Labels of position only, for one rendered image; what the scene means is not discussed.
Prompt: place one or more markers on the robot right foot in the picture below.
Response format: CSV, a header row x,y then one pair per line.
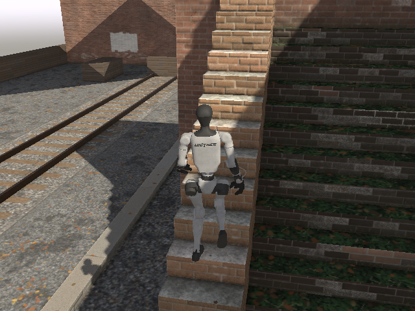
x,y
222,240

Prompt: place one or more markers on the humanoid robot torso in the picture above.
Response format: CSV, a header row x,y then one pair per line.
x,y
206,158

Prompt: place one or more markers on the right robot forearm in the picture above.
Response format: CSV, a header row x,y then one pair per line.
x,y
236,173

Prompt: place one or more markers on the robot left upper arm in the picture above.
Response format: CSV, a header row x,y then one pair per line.
x,y
185,139

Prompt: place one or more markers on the robot right upper arm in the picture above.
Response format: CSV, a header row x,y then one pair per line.
x,y
226,138

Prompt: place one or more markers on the left robot forearm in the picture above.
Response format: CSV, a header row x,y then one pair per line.
x,y
179,168

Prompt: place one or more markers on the robot right hand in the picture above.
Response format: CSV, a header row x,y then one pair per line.
x,y
238,185

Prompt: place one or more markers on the robot left hand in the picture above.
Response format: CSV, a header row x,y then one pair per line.
x,y
187,167

